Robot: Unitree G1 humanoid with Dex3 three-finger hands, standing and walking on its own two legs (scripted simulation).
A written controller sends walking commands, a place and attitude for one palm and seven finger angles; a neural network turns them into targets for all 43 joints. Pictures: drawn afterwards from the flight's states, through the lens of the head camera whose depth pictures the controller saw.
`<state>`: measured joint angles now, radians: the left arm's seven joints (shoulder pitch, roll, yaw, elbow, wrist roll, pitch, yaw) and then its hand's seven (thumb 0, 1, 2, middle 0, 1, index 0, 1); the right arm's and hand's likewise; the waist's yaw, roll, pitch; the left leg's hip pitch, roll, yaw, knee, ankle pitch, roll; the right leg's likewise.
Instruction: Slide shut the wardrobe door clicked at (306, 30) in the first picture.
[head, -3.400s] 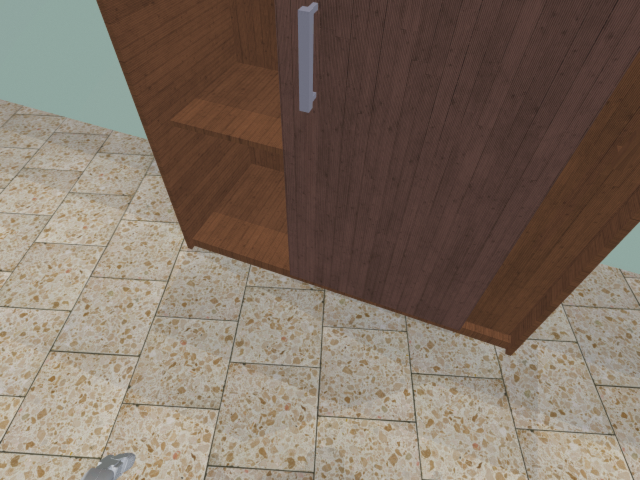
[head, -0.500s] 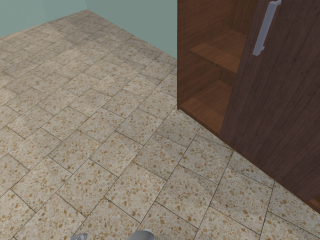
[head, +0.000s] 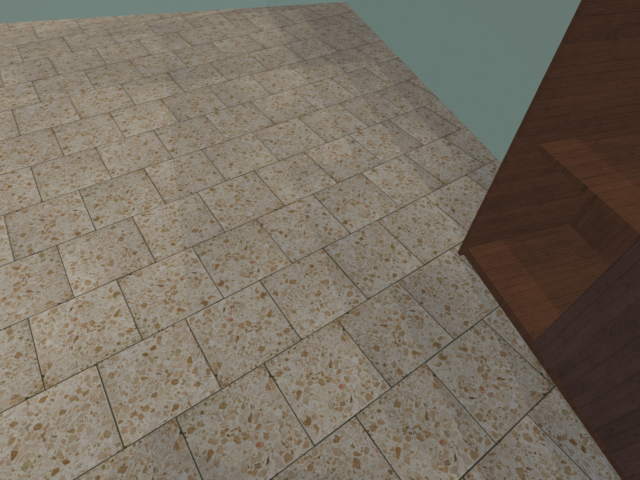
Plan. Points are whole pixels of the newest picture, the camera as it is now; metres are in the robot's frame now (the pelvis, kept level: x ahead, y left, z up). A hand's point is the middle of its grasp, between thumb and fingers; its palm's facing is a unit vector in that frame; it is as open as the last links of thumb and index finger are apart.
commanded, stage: walk to a spot facing it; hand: right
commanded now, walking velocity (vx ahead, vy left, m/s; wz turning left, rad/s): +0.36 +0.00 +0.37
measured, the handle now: out of the picture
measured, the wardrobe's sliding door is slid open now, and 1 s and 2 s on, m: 0.44 0.44 0.44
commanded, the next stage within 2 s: turn to face it in 1.08 s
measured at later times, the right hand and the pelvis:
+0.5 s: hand (499, 439) +0.24 -0.27 -0.18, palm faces -0.13 +0.98 -0.16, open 7.4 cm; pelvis +0.20 -0.08 +0.00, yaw +13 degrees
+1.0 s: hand (392, 266) +0.57 -0.12 -0.18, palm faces -0.48 +0.87 -0.10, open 7.4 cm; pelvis +0.39 -0.03 -0.01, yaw +28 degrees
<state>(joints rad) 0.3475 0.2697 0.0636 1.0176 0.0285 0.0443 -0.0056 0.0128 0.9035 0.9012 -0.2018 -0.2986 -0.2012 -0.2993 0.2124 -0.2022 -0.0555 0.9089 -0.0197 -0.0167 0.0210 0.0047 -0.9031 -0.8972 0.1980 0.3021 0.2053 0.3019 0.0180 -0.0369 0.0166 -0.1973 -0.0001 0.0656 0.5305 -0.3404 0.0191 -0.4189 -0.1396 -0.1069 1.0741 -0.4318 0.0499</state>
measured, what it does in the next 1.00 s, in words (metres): walks ahead, turning left: right foot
